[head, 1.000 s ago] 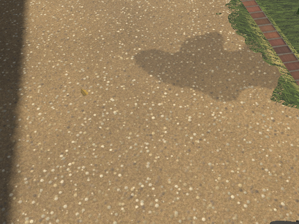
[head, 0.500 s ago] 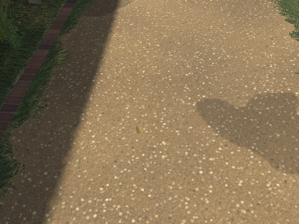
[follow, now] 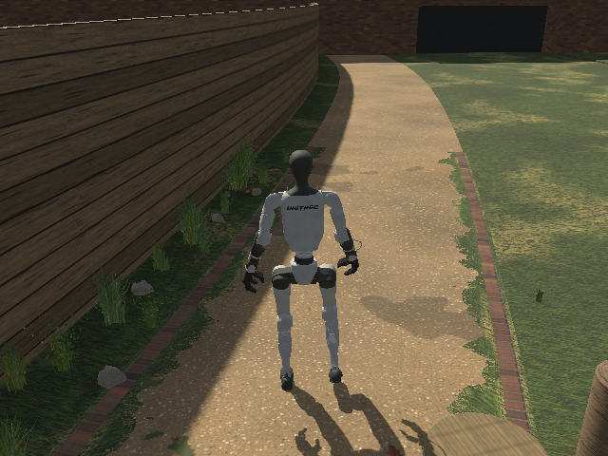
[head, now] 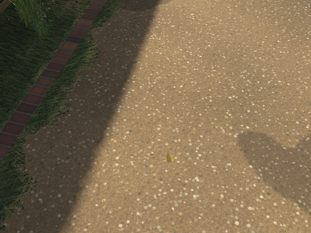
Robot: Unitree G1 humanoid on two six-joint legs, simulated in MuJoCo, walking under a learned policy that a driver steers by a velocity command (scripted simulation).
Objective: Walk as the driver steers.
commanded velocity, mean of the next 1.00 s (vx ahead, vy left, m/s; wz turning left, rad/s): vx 0.09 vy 0.00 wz -0.46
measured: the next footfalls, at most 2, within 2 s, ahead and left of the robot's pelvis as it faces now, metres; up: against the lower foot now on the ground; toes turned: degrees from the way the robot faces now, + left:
right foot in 0.32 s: +0.27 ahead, -0.12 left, +0.00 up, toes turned -10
left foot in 0.76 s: +0.32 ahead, +0.09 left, +0.00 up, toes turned -31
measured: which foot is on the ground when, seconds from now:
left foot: down 0.00-0.30, up 0.32-0.74, down 0.76-1.00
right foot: up 0.00-0.30, down 0.32-0.76, up 0.78-1.00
